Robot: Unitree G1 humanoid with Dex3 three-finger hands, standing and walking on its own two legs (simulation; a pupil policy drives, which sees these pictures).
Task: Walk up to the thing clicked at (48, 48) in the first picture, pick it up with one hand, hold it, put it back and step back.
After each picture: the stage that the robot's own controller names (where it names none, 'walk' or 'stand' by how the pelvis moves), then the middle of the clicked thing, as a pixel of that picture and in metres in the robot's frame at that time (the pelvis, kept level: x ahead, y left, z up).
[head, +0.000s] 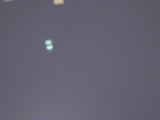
stand; (49, 45) +1.36 +0.47 -0.72
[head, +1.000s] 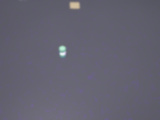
walk; (62, 52) +1.27 +0.25 -0.70
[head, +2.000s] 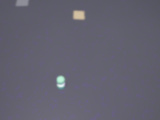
walk; (60, 82) +0.81 +0.20 -0.70
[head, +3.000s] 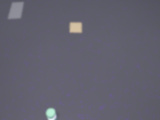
walk; (51, 115) +0.51 +0.26 -0.71
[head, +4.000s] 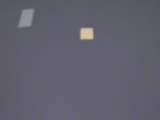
stand; out of the picture +0.38 +0.23 -0.70
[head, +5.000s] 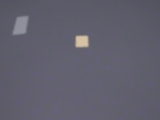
stand; out of the picture +0.34 +0.23 -0.72
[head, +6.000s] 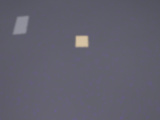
stand; out of the picture +0.35 +0.23 -0.73
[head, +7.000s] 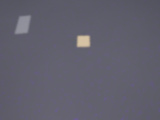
stand; out of the picture +0.34 +0.23 -0.73
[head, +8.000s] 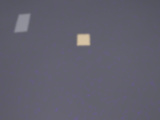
stand; out of the picture +0.33 +0.23 -0.73
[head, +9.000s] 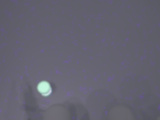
go down; (45, 89) +0.40 +0.22 -0.48
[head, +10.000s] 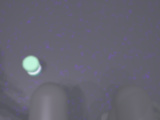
go down; (32, 66) +0.43 +0.25 -0.31
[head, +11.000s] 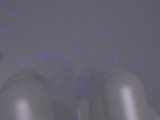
close in; out of the picture +0.41 +0.29 -0.23
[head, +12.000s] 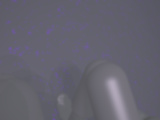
close; out of the picture +0.41 +0.30 -0.22
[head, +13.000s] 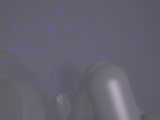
lift; out of the picture +0.40 +0.30 -0.23
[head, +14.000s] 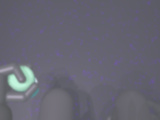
lift; (25, 83) +0.32 +0.23 -0.06
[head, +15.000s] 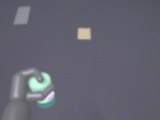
hold; (43, 91) +0.33 +0.17 +0.02
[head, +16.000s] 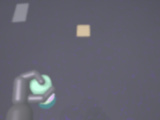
hold; (43, 92) +0.33 +0.17 +0.00
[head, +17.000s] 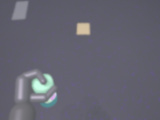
hold; (45, 91) +0.33 +0.16 -0.01
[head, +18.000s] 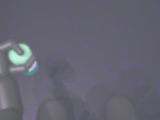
crouch; (24, 60) +0.43 +0.22 -0.09
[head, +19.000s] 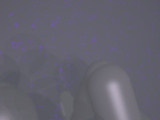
lower; out of the picture +0.42 +0.30 -0.23
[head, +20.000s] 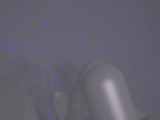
lower; out of the picture +0.42 +0.32 -0.23
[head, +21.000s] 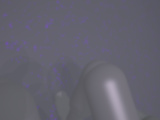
lower; out of the picture +0.42 +0.32 -0.23
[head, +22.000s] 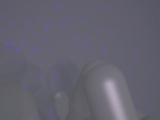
lower; out of the picture +0.42 +0.32 -0.23
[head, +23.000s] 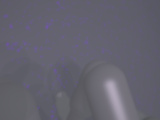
loosen; out of the picture +0.42 +0.31 -0.23
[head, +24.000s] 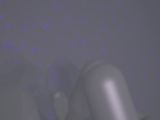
withdraw; out of the picture +0.41 +0.30 -0.23
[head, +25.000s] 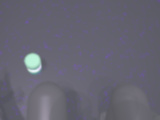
walk; (33, 64) +0.45 +0.25 -0.31
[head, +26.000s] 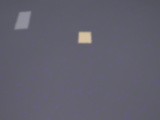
stand; out of the picture +0.37 +0.19 -0.65
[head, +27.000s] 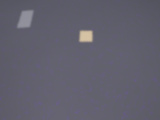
stand; out of the picture +0.40 +0.21 -0.67
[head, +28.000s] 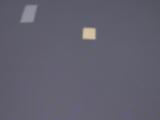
stand; out of the picture +0.39 +0.20 -0.68
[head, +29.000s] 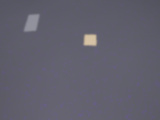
walk; out of the picture +0.39 +0.21 -0.72
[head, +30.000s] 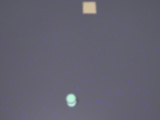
walk; (71, 100) +0.51 +0.13 -0.70
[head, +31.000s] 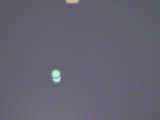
walk; (56, 76) +0.71 +0.22 -0.71
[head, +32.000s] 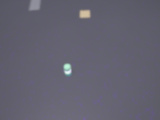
stand; (67, 70) +1.02 +0.29 -0.71
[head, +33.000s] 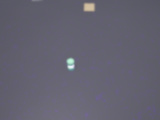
stand; (70, 64) +1.03 +0.20 -0.72
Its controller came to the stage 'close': yes
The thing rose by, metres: 0.71
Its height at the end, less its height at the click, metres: +0.00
